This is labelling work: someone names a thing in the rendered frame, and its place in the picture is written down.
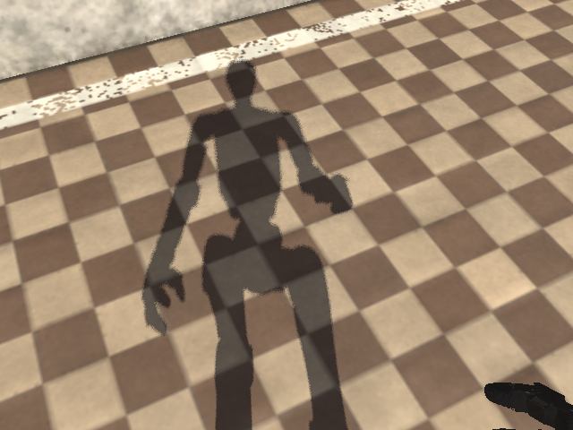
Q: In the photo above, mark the right robot hand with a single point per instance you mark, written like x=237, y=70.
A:
x=539, y=401

